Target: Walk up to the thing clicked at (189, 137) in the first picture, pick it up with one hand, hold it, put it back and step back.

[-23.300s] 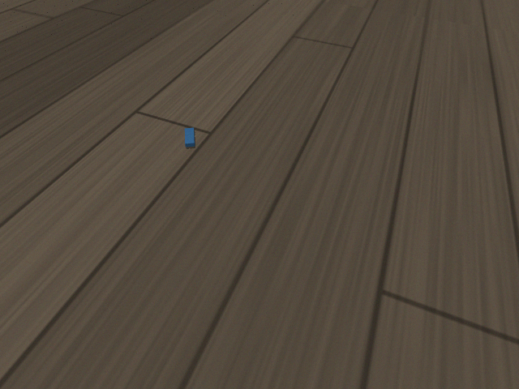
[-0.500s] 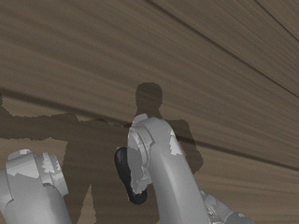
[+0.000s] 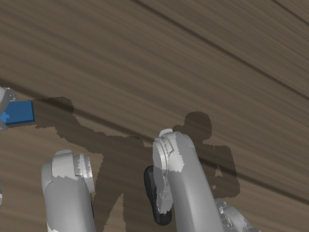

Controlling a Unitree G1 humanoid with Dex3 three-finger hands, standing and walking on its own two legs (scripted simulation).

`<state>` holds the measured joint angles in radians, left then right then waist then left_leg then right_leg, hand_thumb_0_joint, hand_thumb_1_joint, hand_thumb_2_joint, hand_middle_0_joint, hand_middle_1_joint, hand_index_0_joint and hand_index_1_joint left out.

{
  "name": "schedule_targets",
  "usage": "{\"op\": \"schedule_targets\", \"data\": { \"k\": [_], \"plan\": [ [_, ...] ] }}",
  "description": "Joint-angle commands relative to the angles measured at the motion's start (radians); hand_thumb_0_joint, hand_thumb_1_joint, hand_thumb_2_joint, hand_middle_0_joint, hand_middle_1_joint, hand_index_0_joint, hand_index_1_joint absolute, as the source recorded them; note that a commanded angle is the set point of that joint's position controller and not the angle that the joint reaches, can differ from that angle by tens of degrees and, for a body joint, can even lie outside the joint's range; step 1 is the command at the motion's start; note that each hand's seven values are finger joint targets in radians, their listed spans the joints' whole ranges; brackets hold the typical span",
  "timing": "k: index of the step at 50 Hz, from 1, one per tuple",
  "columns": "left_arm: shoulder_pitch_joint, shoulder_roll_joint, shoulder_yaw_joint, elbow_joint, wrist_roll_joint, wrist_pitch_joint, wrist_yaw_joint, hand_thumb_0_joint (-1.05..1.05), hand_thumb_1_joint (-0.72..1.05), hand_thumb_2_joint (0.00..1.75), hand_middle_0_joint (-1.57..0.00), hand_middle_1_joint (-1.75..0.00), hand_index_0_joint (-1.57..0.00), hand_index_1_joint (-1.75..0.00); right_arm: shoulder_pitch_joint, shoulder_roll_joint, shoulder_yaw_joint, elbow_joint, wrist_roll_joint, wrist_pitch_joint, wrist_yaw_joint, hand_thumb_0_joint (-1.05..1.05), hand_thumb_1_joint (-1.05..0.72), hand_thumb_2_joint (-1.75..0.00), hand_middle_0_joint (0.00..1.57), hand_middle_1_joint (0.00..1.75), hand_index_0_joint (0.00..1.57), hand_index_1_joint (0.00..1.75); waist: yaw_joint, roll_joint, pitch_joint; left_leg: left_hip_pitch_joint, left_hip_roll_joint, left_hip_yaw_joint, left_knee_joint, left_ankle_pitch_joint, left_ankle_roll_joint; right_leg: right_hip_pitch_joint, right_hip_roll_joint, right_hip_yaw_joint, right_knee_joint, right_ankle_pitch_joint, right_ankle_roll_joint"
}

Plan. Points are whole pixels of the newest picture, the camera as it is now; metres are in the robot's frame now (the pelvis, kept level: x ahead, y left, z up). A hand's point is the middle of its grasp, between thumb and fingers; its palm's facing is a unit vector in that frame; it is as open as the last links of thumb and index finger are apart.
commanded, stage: settle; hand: left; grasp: from above
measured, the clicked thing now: out of the picture +0.44 +0.32 -0.23
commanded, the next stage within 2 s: lift in 0.18 s
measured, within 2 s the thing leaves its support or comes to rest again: neither
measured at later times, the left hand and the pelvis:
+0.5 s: hand out of the picture +0.42 +0.32 -0.13, palm faces -0.46 -0.07 -0.88, open 8.3 cm; pelvis +0.00 -0.01 +0.03, yaw +3 degrees
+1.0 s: hand out of the picture +0.36 +0.31 +0.02, palm faces -0.44 -0.09 -0.89, open 8.4 cm; pelvis -0.01 +0.00 +0.13, yaw +6 degrees
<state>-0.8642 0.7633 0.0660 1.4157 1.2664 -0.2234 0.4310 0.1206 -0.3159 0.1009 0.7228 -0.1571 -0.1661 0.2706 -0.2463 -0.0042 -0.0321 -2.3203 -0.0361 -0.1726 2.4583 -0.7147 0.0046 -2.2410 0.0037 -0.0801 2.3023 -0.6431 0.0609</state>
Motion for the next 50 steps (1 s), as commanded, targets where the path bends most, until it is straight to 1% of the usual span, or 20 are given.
{"op": "schedule_targets", "data": {
  "k": [1, 7, 11, 15, 16, 17, 21, 23, 26, 28, 30, 32, 33, 35, 37, 39, 43, 47, 49, 50],
  "plan": [
    [-0.297, 0.226, 0.033, -0.141, -0.015, -0.012, 0.019, 0.00, 0.75, 0.41, -1.18, -0.25, -1.15, -0.28, 0.204, -0.270, -0.102, -0.010, 0.019, 0.022, -0.032, 0.00, -0.90, -0.90, 0.20, 0.30, 0.20, 0.30, -0.018, 0.328, -0.635, 0.490, -0.010, 0.101, -0.309, 0.185, 0.022, 0.305, 0.026, -0.096, -0.202, 0.186, -0.093],
    [-0.327, 0.253, 0.055, -0.188, -0.008, -0.032, 0.007, 0.00, 0.77, 0.42, -1.19, -0.25, -1.16, -0.28, 0.207, -0.260, -0.119, -0.018, 0.025, 0.047, -0.068, 0.00, -0.90, -0.90, 0.20, 0.30, 0.20, 0.30, -0.006, 0.308, -0.660, 0.495, -0.015, 0.115, -0.331, 0.145, 0.026, 0.301, 0.021, -0.082, -0.231, 0.137, -0.096],
    [-0.324, 0.261, 0.060, -0.214, -0.010, -0.034, -0.002, 0.00, 0.81, 0.43, -1.21, -0.26, -1.18, -0.28, 0.225, -0.246, -0.124, -0.012, 0.030, 0.056, -0.084, 0.00, -0.90, -0.90, 0.20, 0.30, 0.20, 0.30, 0.005, 0.313, -0.717, 0.533, -0.015, 0.130, -0.343, 0.190, 0.024, 0.347, 0.017, -0.070, -0.239, 0.181, -0.096],
    [-0.305, 0.234, 0.047, -0.220, -0.018, -0.031, -0.019, 0.00, 0.80, 0.41, -1.21, -0.30, -1.20, -0.32, 0.235, -0.240, -0.140, -0.007, 0.037, 0.065, -0.099, 0.00, -0.91, -0.91, 0.20, 0.30, 0.20, 0.30, 0.009, 0.325, -0.704, 0.563, -0.011, 0.125, -0.367, 0.181, 0.020, 0.327, 0.013, -0.069, -0.249, 0.170, -0.098],
    [-0.317, 0.239, 0.057, -0.248, -0.025, -0.027, -0.024, 0.00, 0.79, 0.41, -1.13, -0.28, -1.13, -0.28, 0.241, -0.242, -0.145, -0.008, 0.040, 0.067, -0.102, 0.00, -0.88, -0.89, 0.20, 0.30, 0.20, 0.30, 0.020, 0.337, -0.726, 0.572, -0.013, 0.121, -0.384, 0.182, 0.018, 0.325, 0.010, -0.068, -0.249, 0.169, -0.098],
    [-0.312, 0.249, 0.063, -0.270, -0.035, -0.025, -0.026, 0.00, 0.78, 0.43, -1.21, -0.29, -1.18, -0.32, 0.233, -0.241, -0.152, -0.012, 0.042, 0.071, -0.105, 0.00, -0.91, -0.91, 0.20, 0.30, 0.20, 0.30, 0.035, 0.345, -0.753, 0.587, -0.010, 0.125, -0.389, 0.177, 0.018, 0.330, 0.010, -0.063, -0.254, 0.165, -0.103],
    [-0.274, 0.196, 0.038, -0.278, -0.066, -0.001, -0.063, 0.00, 0.81, 0.43, -1.18, -0.32, -1.18, -0.32, 0.249, -0.226, -0.165, -0.012, 0.057, 0.079, -0.113, 0.00, -0.90, -0.90, 0.20, 0.30, 0.20, 0.30, 0.036, 0.332, -0.738, 0.596, -0.012, 0.132, -0.428, 0.167, 0.019, 0.351, 0.007, -0.054, -0.284, 0.166, -0.102],
    [-0.267, 0.232, 0.058, -0.341, -0.082, 0.008, -0.083, 0.00, 0.80, 0.44, -1.17, -0.32, -1.17, -0.33, 0.253, -0.228, -0.174, -0.024, 0.066, 0.089, -0.119, 0.00, -0.90, -0.90, 0.20, 0.30, 0.20, 0.30, 0.054, 0.316, -0.789, 0.614, -0.013, 0.135, -0.438, 0.179, 0.023, 0.397, 0.004, -0.046, -0.305, 0.178, -0.104],
    [-0.227, 0.191, 0.037, -0.388, -0.094, 0.016, -0.126, 0.00, 0.80, 0.48, -1.17, -0.33, -1.17, -0.34, 0.250, -0.222, -0.185, -0.034, 0.079, 0.099, -0.123, 0.00, -0.90, -0.90, 0.20, 0.30, 0.20, 0.30, 0.057, 0.303, -0.778, 0.638, -0.011, 0.132, -0.462, 0.208, 0.021, 0.411, 0.001, -0.042, -0.319, 0.204, -0.104],
    [-0.195, 0.222, 0.066, -0.447, -0.104, 0.016, -0.141, 0.00, 0.81, 0.45, -1.16, -0.34, -1.17, -0.34, 0.249, -0.228, -0.197, -0.049, 0.086, 0.110, -0.133, 0.00, -0.90, -0.90, 0.20, 0.30, 0.20, 0.30, 0.077, 0.300, -0.801, 0.655, -0.014, 0.130, -0.473, 0.223, 0.020, 0.435, -0.002, -0.036, -0.336, 0.209, -0.106],
    [-0.153, 0.184, 0.048, -0.472, -0.116, 0.022, -0.164, 0.00, 0.82, 0.50, -1.16, -0.38, -1.17, -0.37, 0.251, -0.214, -0.199, -0.059, 0.094, 0.119, -0.136, 0.00, -0.90, -0.90, 0.20, 0.30, 0.20, 0.30, 0.078, 0.276, -0.807, 0.675, -0.010, 0.132, -0.497, 0.232, 0.022, 0.470, -0.001, -0.032, -0.360, 0.222, -0.101],
    [-0.129, 0.202, 0.068, -0.502, -0.127, 0.026, -0.180, 0.00, 0.81, 0.49, -1.15, -0.37, -1.16, -0.37, 0.240, -0.214, -0.205, -0.072, 0.102, 0.128, -0.145, 0.00, -0.90, -0.90, 0.20, 0.30, 0.20, 0.30, 0.090, 0.268, -0.781, 0.670, -0.012, 0.126, -0.523, 0.203, 0.023, 0.471, -0.002, -0.028, -0.382, 0.193, -0.102],
    [-0.118, 0.172, 0.048, -0.524, -0.134, 0.027, -0.190, 0.00, 0.79, 0.50, -1.14, -0.39, -1.15, -0.38, 0.237, -0.205, -0.206, -0.082, 0.105, 0.132, -0.148, 0.00, -0.90, -0.90, 0.20, 0.30, 0.20, 0.30, 0.089, 0.263, -0.788, 0.689, -0.006, 0.124, -0.544, 0.192, 0.024, 0.478, 0.001, -0.029, -0.394, 0.187, -0.099],
    [-0.118, 0.179, 0.049, -0.592, -0.138, 0.026, -0.204, 0.00, 0.79, 0.50, -1.13, -0.41, -1.15, -0.40, 0.230, -0.199, -0.210, -0.090, 0.113, 0.140, -0.156, 0.00, -0.90, -0.90, 0.20, 0.30, 0.20, 0.30, 0.103, 0.274, -0.815, 0.703, -0.004, 0.128, -0.574, 0.172, 0.026, 0.508, 0.005, -0.023, -0.418, 0.174, -0.097],
    [-0.048, 0.138, 0.031, -0.585, -0.159, 0.036, -0.221, 0.00, 0.79, 0.50, -1.13, -0.42, -1.15, -0.40, 0.221, -0.193, -0.211, -0.106, 0.119, 0.145, -0.161, 0.00, -0.90, -0.90, 0.20, 0.30, 0.20, 0.30, 0.103, 0.223, -0.762, 0.698, -0.001, 0.122, -0.607, 0.133, 0.032, 0.527, 0.008, -0.023, -0.459, 0.144, -0.095],
    [-0.066, 0.140, 0.023, -0.662, -0.172, 0.038, -0.234, 0.00, 0.78, 0.50, -1.13, -0.41, -1.15, -0.40, 0.210, -0.189, -0.213, -0.113, 0.126, 0.149, -0.171, 0.00, -0.90, -0.90, 0.20, 0.30, 0.20, 0.30, 0.106, 0.237, -0.779, 0.737, 0.003, 0.115, -0.648, 0.112, 0.031, 0.548, 0.011, -0.018, -0.484, 0.134, -0.093],
    [-0.024, 0.100, 0.001, -0.784, -0.195, 0.050, -0.252, 0.00, 0.80, 0.51, -1.14, -0.41, -1.15, -0.39, 0.191, -0.181, -0.222, -0.129, 0.142, 0.156, -0.190, 0.00, -0.90, -0.90, 0.20, 0.30, 0.20, 0.30, 0.119, 0.267, -0.821, 0.854, 0.011, 0.093, -0.719, 0.163, 0.020, 0.597, 0.007, -0.018, -0.514, 0.182, -0.091],
    [0.026, 0.121, 0.028, -0.820, -0.203, 0.072, -0.254, 0.00, 0.79, 0.49, -1.12, -0.42, -1.14, -0.40, 0.172, -0.165, -0.218, -0.134, 0.153, 0.165, -0.209, 0.00, -0.90, -0.90, 0.20, 0.30, 0.20, 0.30, 0.129, 0.231, -0.785, 0.886, 0.009, 0.110, -0.778, 0.158, 0.025, 0.686, 0.009, -0.005, -0.597, 0.171, -0.086],
    [0.078, 0.067, -0.005, -0.801, -0.211, 0.088, -0.265, 0.00, 0.80, 0.50, -1.13, -0.41, -1.15, -0.39, 0.155, -0.158, -0.215, -0.137, 0.158, 0.165, -0.218, 0.00, -0.90, -0.90, 0.20, 0.30, 0.20, 0.30, 0.127, 0.228, -0.730, 0.929, 0.016, 0.088, -0.839, 0.134, 0.020, 0.692, 0.006, -0.009, -0.624, 0.157, -0.083],
    [0.059, 0.068, -0.011, -0.842, -0.212, 0.094, -0.268, 0.00, 0.79, 0.49, -1.12, -0.40, -1.14, -0.38, 0.156, -0.155, -0.216, -0.142, 0.160, 0.167, -0.223, 0.00, -0.90, -0.90, 0.20, 0.30, 0.20, 0.30, 0.128, 0.227, -0.755, 0.966, 0.019, 0.100, -0.851, 0.151, 0.020, 0.726, 0.010, -0.005, -0.651, 0.167, -0.084]
  ]
}}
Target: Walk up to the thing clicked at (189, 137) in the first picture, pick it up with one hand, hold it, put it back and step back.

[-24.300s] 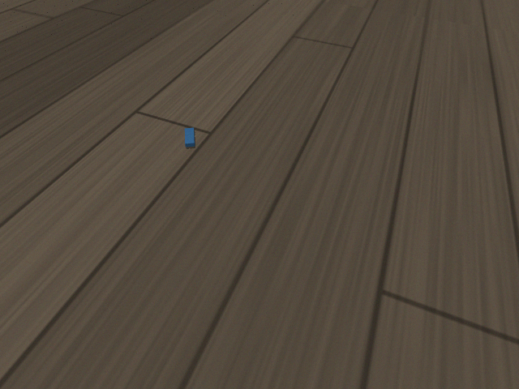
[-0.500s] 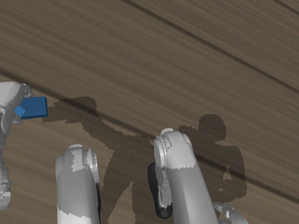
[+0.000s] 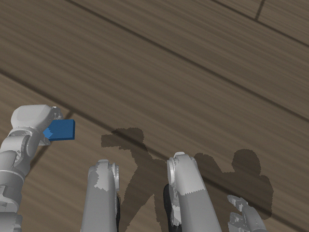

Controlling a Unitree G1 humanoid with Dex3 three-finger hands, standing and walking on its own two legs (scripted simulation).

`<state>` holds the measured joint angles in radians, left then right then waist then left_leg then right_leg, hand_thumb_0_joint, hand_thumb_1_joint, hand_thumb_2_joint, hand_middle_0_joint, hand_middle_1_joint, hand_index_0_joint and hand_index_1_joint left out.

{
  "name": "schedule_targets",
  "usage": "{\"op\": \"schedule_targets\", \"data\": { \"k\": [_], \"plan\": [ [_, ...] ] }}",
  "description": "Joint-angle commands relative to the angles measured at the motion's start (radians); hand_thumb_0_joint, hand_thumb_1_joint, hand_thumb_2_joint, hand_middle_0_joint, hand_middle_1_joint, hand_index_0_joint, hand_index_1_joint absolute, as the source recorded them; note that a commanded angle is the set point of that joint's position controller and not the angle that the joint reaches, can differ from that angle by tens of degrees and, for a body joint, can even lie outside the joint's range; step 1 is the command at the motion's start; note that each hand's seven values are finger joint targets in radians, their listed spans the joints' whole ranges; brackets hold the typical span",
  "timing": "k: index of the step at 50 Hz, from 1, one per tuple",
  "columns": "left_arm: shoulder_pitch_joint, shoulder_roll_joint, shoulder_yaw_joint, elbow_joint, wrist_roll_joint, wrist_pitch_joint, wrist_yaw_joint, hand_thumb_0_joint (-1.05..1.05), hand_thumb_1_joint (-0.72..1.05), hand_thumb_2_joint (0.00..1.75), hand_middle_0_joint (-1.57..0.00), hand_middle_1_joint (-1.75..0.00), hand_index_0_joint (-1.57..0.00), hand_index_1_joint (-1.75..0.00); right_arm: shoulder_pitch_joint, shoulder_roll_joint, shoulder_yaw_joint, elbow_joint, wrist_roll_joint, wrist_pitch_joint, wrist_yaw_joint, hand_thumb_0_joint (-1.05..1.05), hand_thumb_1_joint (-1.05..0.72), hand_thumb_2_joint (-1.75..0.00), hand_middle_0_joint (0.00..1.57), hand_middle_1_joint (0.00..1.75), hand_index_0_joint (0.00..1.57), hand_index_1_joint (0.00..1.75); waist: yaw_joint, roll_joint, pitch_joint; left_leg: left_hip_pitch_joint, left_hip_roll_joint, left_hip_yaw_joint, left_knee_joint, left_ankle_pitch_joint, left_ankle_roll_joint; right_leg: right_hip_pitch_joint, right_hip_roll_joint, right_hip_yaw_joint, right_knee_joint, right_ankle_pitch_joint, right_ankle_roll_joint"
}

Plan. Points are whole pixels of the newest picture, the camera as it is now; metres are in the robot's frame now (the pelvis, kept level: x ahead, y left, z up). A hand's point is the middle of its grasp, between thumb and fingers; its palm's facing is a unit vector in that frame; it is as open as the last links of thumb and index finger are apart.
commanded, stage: lift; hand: left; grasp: from above
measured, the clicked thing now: (46, 130) +0.41 +0.28 -0.15
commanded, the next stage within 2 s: hold in 0.98 s
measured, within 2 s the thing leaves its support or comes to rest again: neither
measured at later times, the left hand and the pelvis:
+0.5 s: hand (5, 113) +0.36 +0.25 +0.10, palm faces -0.44 -0.06 -0.90, open 8.3 cm; pelvis +0.03 +0.00 +0.18, yaw +1 degrees
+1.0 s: hand out of the picture +0.37 +0.23 +0.19, palm faces -0.46 -0.06 -0.89, open 8.3 cm; pelvis +0.06 +0.00 +0.27, yaw +1 degrees
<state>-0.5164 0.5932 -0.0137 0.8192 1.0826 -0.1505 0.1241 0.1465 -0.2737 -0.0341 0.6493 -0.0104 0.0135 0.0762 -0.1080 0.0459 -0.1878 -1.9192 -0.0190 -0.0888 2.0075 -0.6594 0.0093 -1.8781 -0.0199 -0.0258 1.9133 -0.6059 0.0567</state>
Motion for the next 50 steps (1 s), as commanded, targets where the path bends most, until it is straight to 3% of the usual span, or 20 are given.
{"op": "schedule_targets", "data": {
  "k": [1, 4, 5, 8, 10, 12, 14, 16, 17, 20, 21, 23, 25, 27, 33, 35, 37, 39, 41, 50],
  "plan": [
    [-0.272, 0.274, 0.102, -0.259, -0.031, 0.029, 0.040, 0.00, 0.78, 0.49, -1.12, -0.39, -1.13, -0.38, 0.125, -0.204, -0.081, -0.071, 0.019, -0.011, -0.036, 0.00, -0.90, -0.90, 0.20, 0.30, 0.20, 0.30, 0.005, 0.182, -0.615, 0.594, 0.000, -0.005, -0.434, 0.080, 0.013, 0.382, 0.031, -0.060, -0.270, 0.122, -0.078],
    [-0.203, 0.188, 0.040, -0.280, -0.055, 0.049, 0.021, 0.00, 0.79, 0.50, -1.14, -0.38, -1.15, -0.38, 0.109, -0.182, -0.075, -0.080, 0.025, -0.010, -0.052, 0.00, -0.90, -0.90, 0.20, 0.30, 0.20, 0.30, -0.003, 0.138, -0.552, 0.630, 0.006, 0.016, -0.500, 0.059, 0.016, 0.462, 0.036, -0.054, -0.360, 0.107, -0.073],
    [-0.208, 0.210, 0.053, -0.302, -0.059, 0.055, 0.018, 0.00, 0.79, 0.48, -1.14, -0.36, -1.15, -0.36, 0.097, -0.183, -0.072, -0.079, 0.029, -0.010, -0.059, 0.00, -0.90, -0.90, 0.20, 0.30, 0.20, 0.30, 0.001, 0.154, -0.539, 0.648, 0.009, 0.007, -0.531, 0.045, 0.014, 0.478, 0.036, -0.052, -0.375, 0.098, -0.072],
    [-0.165, 0.198, 0.043, -0.334, -0.072, 0.072, 0.007, 0.00, 0.77, 0.48, -1.14, -0.35, -1.14, -0.35, 0.082, -0.172, -0.065, -0.082, 0.038, -0.011, -0.079, 0.00, -0.90, -0.90, 0.20, 0.30, 0.20, 0.30, 0.011, 0.138, -0.502, 0.715, 0.015, 0.007, -0.610, 0.015, 0.012, 0.549, 0.041, -0.047, -0.448, 0.076, -0.069],
    [-0.149, 0.171, 0.026, -0.367, -0.076, 0.079, 0.004, 0.00, 0.81, 0.46, -1.16, -0.35, -1.17, -0.34, 0.078, -0.163, -0.061, -0.077, 0.042, -0.014, -0.089, 0.00, -0.90, -0.90, 0.20, 0.30, 0.20, 0.30, 0.010, 0.134, -0.507, 0.771, 0.017, 0.016, -0.645, 0.057, 0.010, 0.610, 0.042, -0.040, -0.493, 0.107, -0.070],
    [-0.122, 0.182, 0.037, -0.365, -0.083, 0.087, 0.004, 0.00, 0.79, 0.46, -1.15, -0.34, -1.16, -0.34, 0.075, -0.152, -0.053, -0.072, 0.048, -0.015, -0.101, 0.00, -0.90, -0.90, 0.20, 0.30, 0.20, 0.30, 0.017, 0.109, -0.475, 0.807, 0.018, 0.023, -0.683, 0.081, 0.012, 0.673, 0.044, -0.033, -0.546, 0.119, -0.068],
    [-0.136, 0.154, 0.008, -0.376, -0.081, 0.092, 0.005, 0.00, 0.78, 0.46, -1.16, -0.33, -1.16, -0.34, 0.073, -0.142, -0.048, -0.067, 0.050, -0.020, -0.111, 0.00, -0.90, -0.90, 0.20, 0.30, 0.20, 0.30, 0.006, 0.101, -0.427, 0.840, 0.018, 0.029, -0.731, 0.064, 0.014, 0.720, 0.046, -0.024, -0.606, 0.107, -0.067],
    [-0.111, 0.147, 0.010, -0.339, -0.076, 0.098, 0.008, 0.00, 0.79, 0.44, -1.16, -0.33, -1.16, -0.33, 0.074, -0.136, -0.045, -0.054, 0.053, -0.026, -0.120, 0.00, -0.90, -0.90, 0.20, 0.30, 0.20, 0.30, 0.010, 0.074, -0.370, 0.865, 0.019, 0.036, -0.771, 0.069, 0.015, 0.768, 0.048, -0.015, -0.662, 0.099, -0.067],
    [-0.101, 0.146, 0.013, -0.323, -0.075, 0.101, 0.013, 0.00, 0.78, 0.43, -1.16, -0.32, -1.16, -0.32, 0.072, -0.134, -0.043, -0.055, 0.054, -0.030, -0.122, 0.00, -0.90, -0.90, 0.20, 0.30, 0.20, 0.30, 0.017, 0.064, -0.367, 0.888, 0.017, 0.037, -0.794, 0.074, 0.016, 0.806, 0.050, -0.012, -0.688, 0.098, -0.067],
    [-0.115, 0.091, -0.036, -0.300, -0.067, 0.109, 0.010, 0.00, 0.78, 0.43, -1.15, -0.32, -1.15, -0.32, 0.081, -0.127, -0.044, -0.040, 0.052, -0.039, -0.128, 0.00, -0.90, -0.90, 0.20, 0.30, 0.20, 0.30, 0.016, 0.083, -0.335, 0.972, 0.023, 0.035, -0.856, 0.136, 0.005, 0.856, 0.051, -0.006, -0.745, 0.142, -0.070],
    [-0.096, 0.103, -0.015, -0.268, -0.069, 0.112, 0.013, 0.00, 0.77, 0.42, -1.15, -0.31, -1.15, -0.31, 0.083, -0.134, -0.048, -0.035, 0.053, -0.042, -0.130, 0.00, -0.90, -0.90, 0.20, 0.30, 0.20, 0.30, 0.028, 0.074, -0.326, 1.003, 0.027, 0.023, -0.886, 0.147, 0.000, 0.871, 0.051, -0.009, -0.757, 0.149, -0.071],
    [-0.109, 0.068, -0.049, -0.250, -0.067, 0.114, 0.011, 0.00, 0.75, 0.41, -1.15, -0.29, -1.14, -0.30, 0.084, -0.126, -0.047, -0.028, 0.053, -0.047, -0.131, 0.00, -0.90, -0.90, 0.20, 0.30, 0.20, 0.30, 0.027, 0.077, -0.300, 1.048, 0.029, 0.028, -0.928, 0.165, -0.003, 0.910, 0.053, -0.005, -0.805, 0.164, -0.072],
    [-0.094, 0.076, -0.039, -0.230, -0.066, 0.116, 0.014, 0.00, 0.75, 0.41, -1.16, -0.27, -1.14, -0.29, 0.085, -0.124, -0.046, -0.030, 0.054, -0.053, -0.132, 0.00, -0.90, -0.90, 0.20, 0.30, 0.20, 0.30, 0.040, 0.054, -0.272, 1.074, 0.027, 0.033, -0.974, 0.152, 0.000, 0.971, 0.057, 0.001, -0.858, 0.158, -0.070],
    [-0.093, 0.038, -0.068, -0.223, -0.069, 0.119, 0.013, 0.00, 0.74, 0.43, -1.15, -0.28, -1.13, -0.30, 0.089, -0.116, -0.044, -0.028, 0.053, -0.059, -0.134, 0.00, -0.90, -0.90, 0.20, 0.30, 0.20, 0.30, 0.035, 0.037, -0.277, 1.107, 0.020, 0.046, -0.994, 0.204, 0.001, 1.029, 0.060, 0.007, -0.902, 0.196, -0.071],
    [-0.108, 0.031, -0.076, -0.184, -0.066, 0.131, 0.035, 0.00, 0.74, 0.42, -1.17, -0.26, -1.15, -0.29, 0.111, -0.113, -0.045, -0.023, 0.050, -0.065, -0.133, 0.00, -0.90, -0.90, 0.20, 0.30, 0.20, 0.30, 0.043, 0.022, -0.233, 1.220, 0.014, 0.072, -1.089, 0.313, 0.000, 1.156, 0.059, 0.013, -1.015, 0.287, -0.071],
    [-0.124, 0.060, -0.055, -0.193, -0.059, 0.132, 0.043, 0.00, 0.77, 0.43, -1.18, -0.27, -1.16, -0.29, 0.118, -0.118, -0.048, -0.017, 0.049, -0.062, -0.132, 0.00, -0.90, -0.90, 0.20, 0.30, 0.20, 0.30, 0.052, 0.014, -0.247, 1.260, 0.011, 0.079, -1.112, 0.348, 0.001, 1.198, 0.057, 0.018, -1.047, 0.315, -0.070],
    [-0.140, 0.029, -0.079, -0.189, -0.062, 0.128, 0.042, 0.00, 0.77, 0.42, -1.19, -0.27, -1.17, -0.29, 0.115, -0.109, -0.046, -0.017, 0.045, -0.064, -0.130, 0.00, -0.90, -0.90, 0.20, 0.30, 0.20, 0.30, 0.045, 0.030, -0.227, 1.292, 0.010, 0.079, -1.143, 0.355, -0.002, 1.222, 0.056, 0.022, -1.076, 0.321, -0.069],
    [-0.107, 0.059, -0.053, -0.172, -0.056, 0.130, 0.045, 0.00, 0.78, 0.41, -1.18, -0.27, -1.17, -0.28, 0.111, -0.118, -0.049, -0.023, 0.048, -0.062, -0.128, 0.00, -0.90, -0.90, 0.20, 0.30, 0.20, 0.30, 0.065, 0.020, -0.212, 1.324, 0.009, 0.080, -1.179, 0.351, -0.003, 1.247, 0.055, 0.021, -1.106, 0.314, -0.069],
    [-0.125, 0.015, -0.083, -0.182, -0.064, 0.129, 0.042, 0.00, 0.78, 0.41, -1.19, -0.26, -1.18, -0.27, 0.112, -0.112, -0.048, -0.024, 0.044, -0.060, -0.125, 0.00, -0.90, -0.90, 0.20, 0.30, 0.20, 0.30, 0.055, 0.020, -0.211, 1.354, 0.010, 0.080, -1.201, 0.371, -0.006, 1.265, 0.054, 0.024, -1.131, 0.331, -0.070],
    [-0.104, 0.009, -0.095, -0.199, -0.078, 0.123, 0.026, 0.00, 0.78, 0.41, -1.19, -0.24, -1.18, -0.25, 0.105, -0.111, -0.053, -0.031, 0.050, -0.053, -0.127, 0.00, -0.90, -0.90, 0.20, 0.30, 0.20, 0.30, 0.062, -0.002, -0.185, 1.464, 0.008, 0.082, -1.292, 0.448, -0.009, 1.373, 0.055, 0.027, -1.220, 0.393, -0.068]
  ]
}}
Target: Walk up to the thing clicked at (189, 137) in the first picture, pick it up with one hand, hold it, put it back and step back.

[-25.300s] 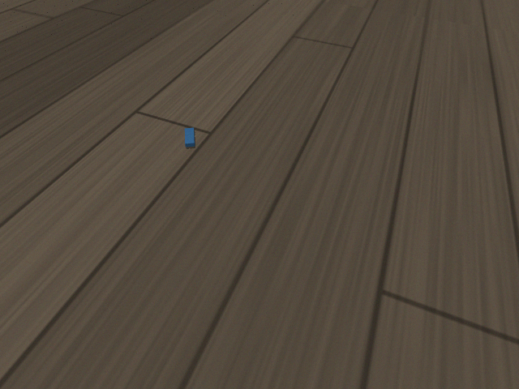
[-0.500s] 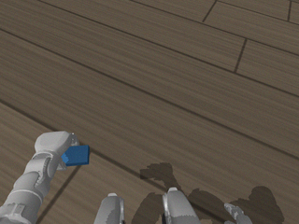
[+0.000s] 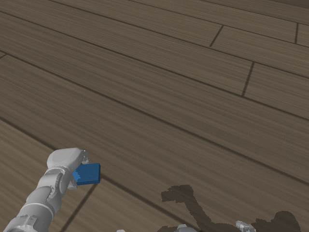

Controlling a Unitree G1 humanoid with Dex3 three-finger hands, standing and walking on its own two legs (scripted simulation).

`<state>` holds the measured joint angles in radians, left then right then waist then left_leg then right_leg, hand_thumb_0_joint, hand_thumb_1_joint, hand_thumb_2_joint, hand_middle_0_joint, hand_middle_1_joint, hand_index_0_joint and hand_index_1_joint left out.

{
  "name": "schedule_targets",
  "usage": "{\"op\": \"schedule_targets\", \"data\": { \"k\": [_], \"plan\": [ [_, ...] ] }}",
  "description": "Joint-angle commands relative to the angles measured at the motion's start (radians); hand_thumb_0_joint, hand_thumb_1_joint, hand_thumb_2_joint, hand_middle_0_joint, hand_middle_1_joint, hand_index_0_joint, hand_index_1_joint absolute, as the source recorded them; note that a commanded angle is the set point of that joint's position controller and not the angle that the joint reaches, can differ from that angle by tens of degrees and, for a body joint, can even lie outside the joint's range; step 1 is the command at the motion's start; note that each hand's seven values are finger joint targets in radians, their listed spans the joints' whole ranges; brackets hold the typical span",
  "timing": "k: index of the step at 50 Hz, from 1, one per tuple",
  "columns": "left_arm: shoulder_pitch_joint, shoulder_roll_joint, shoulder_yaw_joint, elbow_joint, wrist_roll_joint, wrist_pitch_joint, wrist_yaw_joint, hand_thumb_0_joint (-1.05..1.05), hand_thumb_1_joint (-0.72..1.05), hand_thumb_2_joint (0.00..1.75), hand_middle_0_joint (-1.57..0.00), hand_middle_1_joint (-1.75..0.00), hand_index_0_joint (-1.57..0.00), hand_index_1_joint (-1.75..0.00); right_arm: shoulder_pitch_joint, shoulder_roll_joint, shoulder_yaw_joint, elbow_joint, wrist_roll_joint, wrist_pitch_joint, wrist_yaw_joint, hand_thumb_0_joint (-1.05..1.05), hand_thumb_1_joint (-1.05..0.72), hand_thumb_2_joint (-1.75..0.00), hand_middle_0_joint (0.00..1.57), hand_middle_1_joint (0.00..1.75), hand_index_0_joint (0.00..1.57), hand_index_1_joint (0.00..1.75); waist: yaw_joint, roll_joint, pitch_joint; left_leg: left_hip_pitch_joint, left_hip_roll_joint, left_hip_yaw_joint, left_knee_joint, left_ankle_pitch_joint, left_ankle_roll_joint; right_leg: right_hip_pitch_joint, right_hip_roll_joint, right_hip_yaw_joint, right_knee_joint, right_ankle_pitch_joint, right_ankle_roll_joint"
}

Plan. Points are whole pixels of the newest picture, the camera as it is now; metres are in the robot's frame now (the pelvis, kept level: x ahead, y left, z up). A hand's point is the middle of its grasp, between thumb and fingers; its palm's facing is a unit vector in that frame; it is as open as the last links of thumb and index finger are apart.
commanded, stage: hold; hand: left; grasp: from above
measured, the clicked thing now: (74, 175) +0.32 +0.23 -0.11
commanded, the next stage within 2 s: crouch in 1.98 s
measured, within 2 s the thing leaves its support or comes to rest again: neither
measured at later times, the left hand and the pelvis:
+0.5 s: hand (70, 162) +0.33 +0.22 -0.03, palm faces -0.47 -0.03 -0.88, open 8.3 cm; pelvis +0.02 +0.00 +0.03, yaw +0 degrees
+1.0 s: hand (70, 164) +0.31 +0.21 -0.01, palm faces -0.47 -0.03 -0.88, open 8.3 cm; pelvis +0.02 -0.01 +0.04, yaw -1 degrees
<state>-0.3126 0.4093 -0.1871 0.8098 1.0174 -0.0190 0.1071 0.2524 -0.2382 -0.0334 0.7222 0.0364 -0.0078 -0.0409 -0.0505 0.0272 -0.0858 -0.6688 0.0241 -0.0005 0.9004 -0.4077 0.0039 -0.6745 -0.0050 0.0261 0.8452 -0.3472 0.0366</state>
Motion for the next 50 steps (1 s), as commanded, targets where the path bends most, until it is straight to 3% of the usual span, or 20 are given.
{"op": "schedule_targets", "data": {
  "k": [1, 6, 7, 10, 20, 26, 27, 30, 34, 36, 42, 50],
  "plan": [
    [-0.301, 0.203, 0.090, -0.189, -0.011, -0.008, 0.044, 0.00, 0.78, 0.43, -1.21, -0.22, -1.19, -0.25, 0.000, -0.148, -0.056, -0.103, 0.004, -0.030, -0.011, 0.00, -0.90, -0.90, 0.20, 0.30, 0.20, 0.30, 0.009, 0.025, -0.289, 0.227, -0.036, -0.002, -0.191, 0.218, -0.004, 0.173, 0.039, -0.024, -0.158, 0.154, -0.049],
    [-0.315, 0.192, 0.074, -0.202, -0.007, -0.011, 0.033, 0.00, 0.81, 0.40, -1.19, -0.26, -1.19, -0.26, -0.011, -0.149, -0.056, -0.110, 0.005, -0.022, -0.010, 0.00, -0.90, -0.90, 0.20, 0.30, 0.20, 0.30, 0.007, 0.015, -0.264, 0.262, -0.038, 0.001, -0.226, 0.248, -0.005, 0.211, 0.038, -0.026, -0.191, 0.180, -0.048],
    [-0.302, 0.219, 0.089, -0.198, 0.000, -0.010, 0.029, 0.00, 0.81, 0.43, -1.20, -0.25, -1.19, -0.26, -0.014, -0.154, -0.059, -0.110, 0.008, -0.020, -0.011, 0.00, -0.89, -0.90, 0.20, 0.30, 0.20, 0.30, 0.018, 0.027, -0.266, 0.278, -0.038, 0.005, -0.236, 0.261, -0.006, 0.221, 0.039, -0.025, -0.197, 0.186, -0.050],
    [-0.327, 0.195, 0.065, -0.220, 0.001, -0.012, 0.006, 0.00, 0.82, 0.44, -1.20, -0.27, -1.19, -0.28, -0.014, -0.154, -0.060, -0.112, 0.007, -0.015, -0.012, 0.00, -0.89, -0.90, 0.20, 0.30, 0.20, 0.30, 0.008, 0.031, -0.268, 0.313, -0.033, -0.001, -0.253, 0.308, -0.010, 0.236, 0.045, -0.030, -0.203, 0.219, -0.051],
    [-0.278, 0.201, 0.073, -0.273, -0.007, -0.014, -0.039, 0.00, 0.79, 0.46, -1.20, -0.23, -1.18, -0.26, -0.044, -0.156, -0.059, -0.148, 0.015, 0.002, -0.013, 0.00, -0.90, -0.90, 0.20, 0.30, 0.20, 0.30, 0.027, 0.009, -0.245, 0.352, -0.041, 0.014, -0.301, 0.329, -0.004, 0.304, 0.040, -0.022, -0.252, 0.246, -0.049],
    [-0.294, 0.206, 0.078, -0.317, -0.007, -0.011, -0.051, 0.00, 0.78, 0.43, -1.17, -0.25, -1.16, -0.26, -0.042, -0.155, -0.060, -0.147, 0.016, 0.010, -0.014, 0.00, -0.90, -0.90, 0.20, 0.30, 0.20, 0.30, 0.026, 0.025, -0.261, 0.385, -0.037, 0.013, -0.312, 0.405, -0.008, 0.330, 0.042, -0.021, -0.252, 0.305, -0.051],
    [-0.290, 0.216, 0.087, -0.313, -0.005, -0.010, -0.050, 0.00, 0.79, 0.42, -1.17, -0.26, -1.17, -0.26, -0.048, -0.156, -0.063, -0.149, 0.016, 0.012, -0.015, 0.00, -0.90, -0.90, 0.20, 0.30, 0.20, 0.30, 0.036, 0.019, -0.257, 0.392, -0.037, 0.014, -0.316, 0.407, -0.006, 0.338, 0.043, -0.022, -0.258, 0.308, -0.050],
    [-0.282, 0.193, 0.067, -0.318, -0.006, -0.008, -0.059, 0.00, 0.79, 0.45, -1.18, -0.25, -1.17, -0.27, -0.053, -0.155, -0.059, -0.154, 0.017, 0.015, -0.015, 0.00, -0.90, -0.90, 0.20, 0.30, 0.20, 0.30, 0.023, -0.004, -0.246, 0.403, -0.044, 0.023, -0.324, 0.400, 0.002, 0.353, 0.037, -0.017, -0.274, 0.322, -0.045],
    [-0.281, 0.207, 0.078, -0.337, -0.013, -0.009, -0.070, 0.00, 0.78, 0.47, -1.19, -0.24, -1.17, -0.27, -0.064, -0.155, -0.059, -0.161, 0.019, 0.021, -0.016, 0.00, -0.90, -0.90, 0.20, 0.30, 0.20, 0.30, 0.041, 0.002, -0.248, 0.416, -0.044, 0.025, -0.337, 0.420, 0.003, 0.376, 0.036, -0.018, -0.286, 0.339, -0.044],
    [-0.279, 0.194, 0.068, -0.330, -0.008, -0.008, -0.074, 0.00, 0.77, 0.45, -1.18, -0.25, -1.16, -0.27, -0.064, -0.150, -0.056, -0.160, 0.018, 0.023, -0.017, 0.00, -0.90, -0.90, 0.20, 0.30, 0.20, 0.30, 0.031, -0.009, -0.244, 0.423, -0.044, 0.028, -0.343, 0.415, 0.006, 0.381, 0.036, -0.015, -0.294, 0.339, -0.043],
    [-0.274, 0.207, 0.076, -0.335, -0.013, -0.009, -0.083, 0.00, 0.80, 0.42, -1.19, -0.25, -1.18, -0.26, -0.091, -0.149, -0.049, -0.175, 0.019, 0.027, -0.018, 0.00, -0.90, -0.90, 0.20, 0.30, 0.20, 0.30, 0.043, 0.008, -0.198, 0.415, -0.041, 0.027, -0.379, 0.339, 0.005, 0.385, 0.036, -0.016, -0.328, 0.260, -0.044],
    [-0.267, 0.207, 0.079, -0.361, -0.026, -0.014, -0.089, 0.00, 0.80, 0.45, -1.21, -0.24, -1.19, -0.26, -0.116, -0.149, -0.045, -0.190, 0.024, 0.028, -0.023, 0.00, -0.90, -0.90, 0.20, 0.30, 0.20, 0.30, 0.045, -0.006, -0.185, 0.439, -0.046, 0.033, -0.405, 0.322, 0.009, 0.402, 0.032, -0.013, -0.357, 0.245, -0.041]
  ]
}}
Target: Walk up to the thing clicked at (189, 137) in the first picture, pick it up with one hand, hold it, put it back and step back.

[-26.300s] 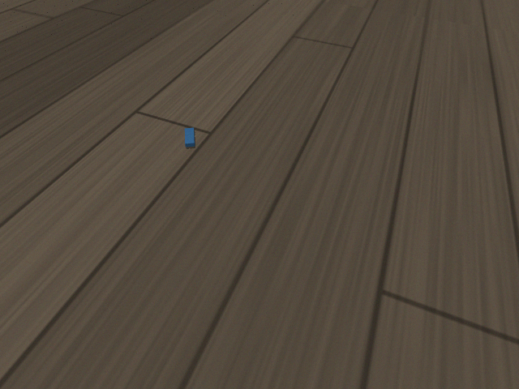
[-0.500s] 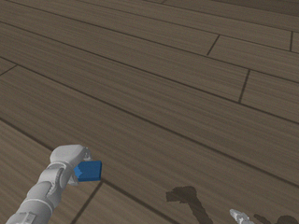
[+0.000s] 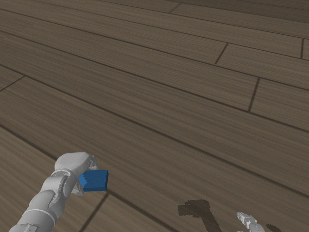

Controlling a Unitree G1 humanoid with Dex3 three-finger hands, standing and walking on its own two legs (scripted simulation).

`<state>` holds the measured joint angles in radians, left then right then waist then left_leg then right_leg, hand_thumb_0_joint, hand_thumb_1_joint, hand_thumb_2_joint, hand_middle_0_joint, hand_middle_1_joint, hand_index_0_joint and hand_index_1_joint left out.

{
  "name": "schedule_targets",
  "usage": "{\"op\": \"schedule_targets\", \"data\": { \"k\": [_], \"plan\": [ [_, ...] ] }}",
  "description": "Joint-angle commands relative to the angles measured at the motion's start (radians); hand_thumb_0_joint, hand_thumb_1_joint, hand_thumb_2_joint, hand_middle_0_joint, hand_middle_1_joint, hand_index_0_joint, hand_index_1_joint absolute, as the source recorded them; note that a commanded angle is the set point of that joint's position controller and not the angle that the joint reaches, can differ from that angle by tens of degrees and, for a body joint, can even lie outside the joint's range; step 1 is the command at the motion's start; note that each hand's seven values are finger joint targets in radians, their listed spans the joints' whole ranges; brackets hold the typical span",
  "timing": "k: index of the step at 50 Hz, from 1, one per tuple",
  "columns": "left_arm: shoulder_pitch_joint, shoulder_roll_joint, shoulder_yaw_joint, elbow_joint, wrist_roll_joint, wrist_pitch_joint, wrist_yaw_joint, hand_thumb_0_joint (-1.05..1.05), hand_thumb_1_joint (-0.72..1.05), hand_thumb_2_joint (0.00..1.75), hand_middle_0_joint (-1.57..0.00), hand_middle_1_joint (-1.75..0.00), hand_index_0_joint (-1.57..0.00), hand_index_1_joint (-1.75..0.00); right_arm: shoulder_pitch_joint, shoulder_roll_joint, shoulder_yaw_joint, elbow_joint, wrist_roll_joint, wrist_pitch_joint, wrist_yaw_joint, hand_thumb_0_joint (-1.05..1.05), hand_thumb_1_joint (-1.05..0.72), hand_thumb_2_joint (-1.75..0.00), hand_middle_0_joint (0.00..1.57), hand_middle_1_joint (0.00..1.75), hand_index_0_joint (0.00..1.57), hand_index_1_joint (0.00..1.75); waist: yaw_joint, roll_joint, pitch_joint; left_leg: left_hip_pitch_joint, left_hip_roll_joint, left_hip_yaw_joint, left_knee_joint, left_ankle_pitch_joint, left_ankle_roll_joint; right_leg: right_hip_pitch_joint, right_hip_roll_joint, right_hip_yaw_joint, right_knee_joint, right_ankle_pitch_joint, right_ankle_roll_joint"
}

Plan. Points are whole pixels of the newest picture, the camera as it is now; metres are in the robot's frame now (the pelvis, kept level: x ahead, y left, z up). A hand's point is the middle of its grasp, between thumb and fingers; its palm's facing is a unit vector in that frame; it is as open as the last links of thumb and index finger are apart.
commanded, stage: hold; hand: left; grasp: from above
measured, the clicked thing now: (81, 181) +0.30 +0.22 -0.08
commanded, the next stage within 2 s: crouch in 0.98 s
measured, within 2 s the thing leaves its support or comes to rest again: neither
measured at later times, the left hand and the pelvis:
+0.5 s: hand (75, 183) +0.28 +0.22 -0.03, palm faces -0.46 -0.04 -0.88, open 8.3 cm; pelvis -0.01 +0.00 +0.01, yaw +0 degrees
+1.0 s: hand (76, 180) +0.28 +0.22 -0.03, palm faces -0.46 -0.04 -0.89, open 8.3 cm; pelvis +0.00 +0.00 +0.01, yaw +0 degrees
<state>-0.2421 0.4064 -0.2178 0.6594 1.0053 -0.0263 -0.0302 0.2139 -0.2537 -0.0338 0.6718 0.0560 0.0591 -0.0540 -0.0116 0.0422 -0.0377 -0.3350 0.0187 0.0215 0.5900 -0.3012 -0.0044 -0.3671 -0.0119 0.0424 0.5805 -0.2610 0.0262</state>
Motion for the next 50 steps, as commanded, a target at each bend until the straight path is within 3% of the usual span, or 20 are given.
{"op": "schedule_targets", "data": {
  "k": [1, 8, 10, 13, 17, 18, 21, 23, 24, 27, 31, 33, 36, 38, 41, 43, 45, 47, 48, 50],
  "plan": [
    [-0.351, 0.211, 0.110, -0.215, -0.013, -0.007, 0.047, 0.00, 0.80, 0.44, -1.21, -0.24, -1.19, -0.26, -0.079, -0.131, -0.044, -0.136, 0.003, -0.039, -0.010, 0.00, -0.90, -0.90, 0.20, 0.30, 0.20, 0.30, 0.005, -0.013, -0.234, 0.112, -0.040, 0.013, -0.096, 0.207, 0.018, 0.092, 0.039, -0.027, -0.097, 0.150, -0.030],
    [-0.342, 0.222, 0.118, -0.221, -0.012, -0.005, 0.045, 0.00, 0.81, 0.45, -1.22, -0.24, -1.20, -0.26, -0.099, -0.133, -0.040, -0.139, 0.004, -0.040, -0.013, 0.00, -0.90, -0.90, 0.20, 0.30, 0.20, 0.30, 0.011, -0.008, -0.211, 0.118, -0.037, 0.010, -0.123, 0.169, 0.016, 0.100, 0.039, -0.030, -0.119, 0.108, -0.033],
    [-0.339, 0.205, 0.099, -0.247, -0.008, -0.006, 0.039, 0.00, 0.81, 0.43, -1.21, -0.24, -1.19, -0.26, -0.110, -0.128, -0.038, -0.144, 0.005, -0.040, -0.013, 0.00, -0.90, -0.90, 0.20, 0.30, 0.20, 0.30, 0.015, -0.015, -0.213, 0.123, -0.039, 0.010, -0.129, 0.165, 0.017, 0.106, 0.037, -0.030, -0.125, 0.104, -0.032],
    [-0.347, 0.213, 0.109, -0.274, -0.014, -0.003, 0.033, 0.00, 0.82, 0.43, -1.22, -0.24, -1.21, -0.25, -0.114, -0.128, -0.037, -0.146, 0.007, -0.041, -0.014, 0.00, -0.90, -0.90, 0.20, 0.30, 0.20, 0.30, 0.013, -0.009, -0.229, 0.141, -0.040, 0.013, -0.133, 0.170, 0.019, 0.116, 0.035, -0.025, -0.130, 0.110, -0.031],
    [-0.304, 0.193, 0.092, -0.259, -0.014, 0.007, 0.026, 0.00, 0.83, 0.44, -1.23, -0.23, -1.21, -0.25, -0.129, -0.123, -0.031, -0.151, 0.011, -0.042, -0.015, 0.00, -0.90, -0.90, 0.20, 0.30, 0.20, 0.30, 0.019, -0.024, -0.194, 0.136, -0.038, 0.011, -0.149, 0.158, 0.018, 0.114, 0.037, -0.030, -0.142, 0.094, -0.032],
    [-0.286, 0.208, 0.113, -0.234, -0.019, 0.008, 0.024, 0.00, 0.82, 0.44, -1.23, -0.22, -1.21, -0.25, -0.124, -0.127, -0.030, -0.146, 0.010, -0.040, -0.016, 0.00, -0.90, -0.90, 0.20, 0.30, 0.20, 0.30, 0.013, -0.038, -0.183, 0.131, -0.036, 0.008, -0.148, 0.152, 0.020, 0.116, 0.036, -0.030, -0.147, 0.090, -0.029],
    [-0.342, 0.223, 0.107, -0.269, -0.013, -0.002, 0.012, 0.00, 0.81, 0.43, -1.23, -0.22, -1.21, -0.24, -0.127, -0.123, -0.028, -0.146, 0.009, -0.039, -0.017, 0.00, -0.90, -0.90, 0.20, 0.30, 0.20, 0.30, 0.011, -0.011, -0.196, 0.146, -0.036, 0.008, -0.156, 0.156, 0.019, 0.118, 0.036, -0.026, -0.146, 0.097, -0.032],
    [-0.281, 0.217, 0.121, -0.225, -0.016, -0.004, 0.011, 0.00, 0.82, 0.45, -1.23, -0.23, -1.21, -0.26, -0.126, -0.125, -0.027, -0.145, 0.009, -0.037, -0.019, 0.00, -0.90, -0.90, 0.20, 0.30, 0.20, 0.30, 0.019, -0.023, -0.172, 0.138, -0.034, 0.004, -0.159, 0.156, 0.017, 0.120, 0.039, -0.031, -0.148, 0.090, -0.033],
    [-0.301, 0.186, 0.090, -0.260, -0.023, -0.008, 0.010, 0.00, 0.82, 0.47, -1.24, -0.22, -1.21, -0.26, -0.130, -0.122, -0.026, -0.151, 0.008, -0.038, -0.018, 0.00, -0.90, -0.90, 0.20, 0.30, 0.20, 0.30, 0.008, -0.027, -0.184, 0.151, -0.034, 0.004, -0.159, 0.159, 0.018, 0.114, 0.038, -0.029, -0.147, 0.098, -0.033],
    [-0.297, 0.232, 0.135, -0.248, -0.018, -0.009, 0.019, 0.00, 0.81, 0.45, -1.23, -0.22, -1.21, -0.25, -0.129, -0.122, -0.025, -0.144, 0.008, -0.040, -0.020, 0.00, -0.90, -0.90, 0.20, 0.30, 0.20, 0.30, 0.019, -0.028, -0.197, 0.149, -0.041, 0.008, -0.153, 0.176, 0.020, 0.138, 0.034, -0.028, -0.155, 0.109, -0.029],
    [-0.336, 0.206, 0.100, -0.264, -0.012, -0.013, 0.022, 0.00, 0.82, 0.48, -1.25, -0.23, -1.22, -0.26, -0.124, -0.122, -0.028, -0.141, 0.007, -0.036, -0.021, 0.00, -0.90, -0.90, 0.20, 0.30, 0.20, 0.30, 0.008, -0.013, -0.200, 0.167, -0.033, 0.005, -0.156, 0.208, 0.015, 0.130, 0.039, -0.032, -0.145, 0.141, -0.034],
    [-0.328, 0.228, 0.126, -0.249, -0.016, -0.013, 0.028, 0.00, 0.84, 0.47, -1.25, -0.23, -1.23, -0.26, -0.119, -0.123, -0.030, -0.137, 0.009, -0.035, -0.021, 0.00, -0.90, -0.90, 0.20, 0.30, 0.20, 0.30, 0.016, -0.013, -0.207, 0.165, -0.036, 0.008, -0.157, 0.202, 0.016, 0.139, 0.038, -0.031, -0.151, 0.135, -0.033],
    [-0.317, 0.190, 0.089, -0.260, -0.014, -0.013, 0.024, 0.00, 0.84, 0.46, -1.26, -0.23, -1.23, -0.25, -0.123, -0.120, -0.030, -0.143, 0.009, -0.036, -0.019, 0.00, -0.90, -0.90, 0.20, 0.30, 0.20, 0.30, 0.014, -0.004, -0.209, 0.177, -0.035, 0.007, -0.159, 0.220, 0.012, 0.132, 0.039, -0.034, -0.147, 0.147, -0.036],
    [-0.288, 0.214, 0.117, -0.244, -0.018, -0.011, 0.028, 0.00, 0.84, 0.44, -1.25, -0.22, -1.23, -0.24, -0.124, -0.126, -0.032, -0.140, 0.010, -0.034, -0.020, 0.00, -0.90, -0.90, 0.20, 0.30, 0.20, 0.30, 0.023, -0.014, -0.198, 0.166, -0.031, 0.000, -0.164, 0.223, 0.010, 0.141, 0.042, -0.038, -0.147, 0.148, -0.037],
    [-0.311, 0.195, 0.094, -0.244, -0.010, -0.012, 0.024, 0.00, 0.83, 0.44, -1.24, -0.22, -1.22, -0.25, -0.126, -0.118, -0.030, -0.144, 0.009, -0.033, -0.020, 0.00, -0.90, -0.90, 0.20, 0.30, 0.20, 0.30, 0.012, -0.028, -0.196, 0.168, -0.037, 0.007, -0.161, 0.208, 0.016, 0.136, 0.037, -0.034, -0.156, 0.139, -0.033],
    [-0.307, 0.216, 0.122, -0.233, -0.015, -0.010, 0.031, 0.00, 0.84, 0.43, -1.24, -0.23, -1.22, -0.24, -0.120, -0.121, -0.033, -0.138, 0.011, -0.032, -0.021, 0.00, -0.90, -0.90, 0.20, 0.30, 0.20, 0.30, 0.022, -0.015, -0.197, 0.166, -0.038, 0.010, -0.160, 0.216, 0.014, 0.140, 0.038, -0.034, -0.155, 0.143, -0.034],
    [-0.341, 0.195, 0.089, -0.267, -0.016, -0.016, 0.028, 0.00, 0.85, 0.45, -1.25, -0.24, -1.23, -0.26, -0.112, -0.123, -0.034, -0.135, 0.009, -0.033, -0.019, 0.00, -0.90, -0.90, 0.20, 0.30, 0.20, 0.30, 0.012, -0.024, -0.218, 0.179, -0.035, 0.008, -0.155, 0.238, 0.014, 0.145, 0.038, -0.035, -0.148, 0.168, -0.034],
    [-0.308, 0.223, 0.122, -0.238, -0.012, -0.011, 0.035, 0.00, 0.85, 0.44, -1.26, -0.22, -1.24, -0.24, -0.118, -0.124, -0.035, -0.138, 0.009, -0.031, -0.020, 0.00, -0.90, -0.90, 0.20, 0.30, 0.20, 0.30, 0.023, -0.011, -0.221, 0.180, -0.037, 0.009, -0.156, 0.248, 0.013, 0.155, 0.037, -0.035, -0.150, 0.173, -0.035],
    [-0.316, 0.184, 0.085, -0.267, -0.015, -0.014, 0.031, 0.00, 0.85, 0.45, -1.26, -0.23, -1.24, -0.25, -0.116, -0.121, -0.034, -0.141, 0.010, -0.032, -0.019, 0.00, -0.90, -0.90, 0.20, 0.30, 0.20, 0.30, 0.016, -0.013, -0.222, 0.187, -0.036, 0.009, -0.157, 0.254, 0.012, 0.150, 0.039, -0.035, -0.146, 0.184, -0.036],
    [-0.303, 0.229, 0.135, -0.226, -0.009, -0.009, 0.039, 0.00, 0.86, 0.46, -1.27, -0.23, -1.25, -0.25, -0.113, -0.127, -0.036, -0.135, 0.009, -0.028, -0.021, 0.00, -0.90, -0.90, 0.20, 0.30, 0.20, 0.30, 0.022, -0.016, -0.205, 0.176, -0.037, 0.012, -0.159, 0.244, 0.013, 0.152, 0.037, -0.035, -0.155, 0.171, -0.036]
  ]
}}
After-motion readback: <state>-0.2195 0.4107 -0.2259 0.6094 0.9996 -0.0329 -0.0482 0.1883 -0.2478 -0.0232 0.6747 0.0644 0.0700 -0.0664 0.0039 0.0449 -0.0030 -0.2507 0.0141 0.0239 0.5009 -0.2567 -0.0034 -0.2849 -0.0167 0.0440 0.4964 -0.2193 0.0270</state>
